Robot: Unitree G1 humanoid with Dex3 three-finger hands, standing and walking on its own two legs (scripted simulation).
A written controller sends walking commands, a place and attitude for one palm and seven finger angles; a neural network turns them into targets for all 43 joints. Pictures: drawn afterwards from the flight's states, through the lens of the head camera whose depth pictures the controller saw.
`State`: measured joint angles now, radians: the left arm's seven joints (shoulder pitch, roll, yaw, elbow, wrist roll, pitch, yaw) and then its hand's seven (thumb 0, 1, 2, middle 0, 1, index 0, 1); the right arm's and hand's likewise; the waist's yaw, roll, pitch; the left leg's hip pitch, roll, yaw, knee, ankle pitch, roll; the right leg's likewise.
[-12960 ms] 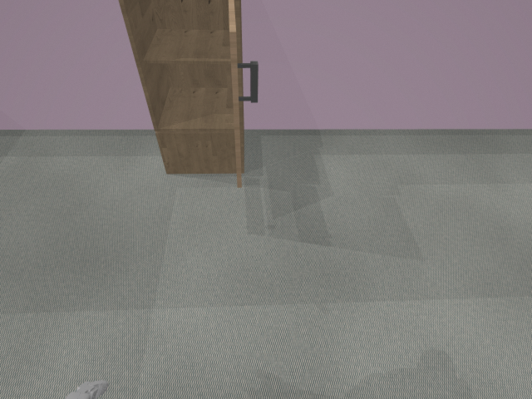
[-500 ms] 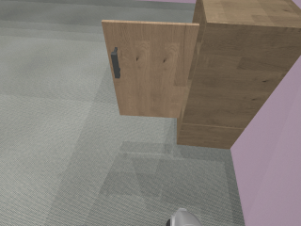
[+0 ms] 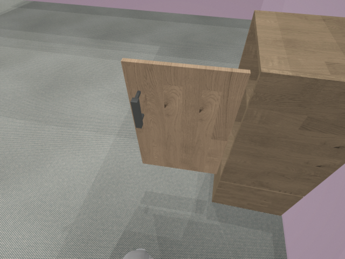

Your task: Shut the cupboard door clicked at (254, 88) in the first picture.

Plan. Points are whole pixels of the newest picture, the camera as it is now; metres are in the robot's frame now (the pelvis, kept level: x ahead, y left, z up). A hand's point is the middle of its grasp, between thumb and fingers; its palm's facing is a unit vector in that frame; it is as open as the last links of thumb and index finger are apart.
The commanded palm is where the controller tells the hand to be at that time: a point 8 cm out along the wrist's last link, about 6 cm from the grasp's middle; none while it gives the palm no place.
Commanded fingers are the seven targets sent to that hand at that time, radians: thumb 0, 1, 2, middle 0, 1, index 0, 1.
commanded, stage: take the last steps up to it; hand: left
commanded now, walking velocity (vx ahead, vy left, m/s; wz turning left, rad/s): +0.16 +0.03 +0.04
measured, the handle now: (138, 109) +0.58 +0.18 -0.04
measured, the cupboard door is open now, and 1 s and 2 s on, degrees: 92 92 92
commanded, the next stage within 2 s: come to a stop and stand still in 0.02 s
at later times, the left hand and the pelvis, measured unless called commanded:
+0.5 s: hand out of the picture +0.14 +0.18 -0.18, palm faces +0.03 -0.96 -0.27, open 7.3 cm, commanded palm none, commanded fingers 0.00 0.90 0.90 -0.20 -0.30 -0.20 -0.30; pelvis +0.09 -0.02 -0.01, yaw -1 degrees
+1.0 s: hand out of the picture +0.05 +0.17 -0.16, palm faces +0.08 -0.96 -0.26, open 7.3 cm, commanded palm none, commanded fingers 0.00 0.90 0.90 -0.20 -0.30 -0.20 -0.30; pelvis +0.03 -0.03 +0.00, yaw -1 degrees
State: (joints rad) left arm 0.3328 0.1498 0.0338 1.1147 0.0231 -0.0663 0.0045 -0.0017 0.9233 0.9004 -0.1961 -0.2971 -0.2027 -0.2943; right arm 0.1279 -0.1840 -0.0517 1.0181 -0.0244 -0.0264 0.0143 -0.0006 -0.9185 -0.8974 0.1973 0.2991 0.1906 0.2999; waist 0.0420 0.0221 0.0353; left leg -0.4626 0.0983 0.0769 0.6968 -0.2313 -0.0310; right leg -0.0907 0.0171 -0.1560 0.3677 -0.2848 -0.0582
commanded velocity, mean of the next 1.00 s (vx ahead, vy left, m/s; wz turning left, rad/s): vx -0.03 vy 0.03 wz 0.00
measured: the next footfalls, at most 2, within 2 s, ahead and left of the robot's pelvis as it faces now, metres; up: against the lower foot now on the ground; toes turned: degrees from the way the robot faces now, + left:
left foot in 0.08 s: +0.13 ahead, +0.13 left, +0.00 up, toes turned +7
right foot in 0.50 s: +0.14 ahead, -0.12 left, +0.00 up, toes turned -5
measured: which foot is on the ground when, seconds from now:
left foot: up 0.00-0.06, down 0.08-0.50, up 0.52-1.00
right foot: down 0.00-0.10, up 0.12-0.48, down 0.50-1.00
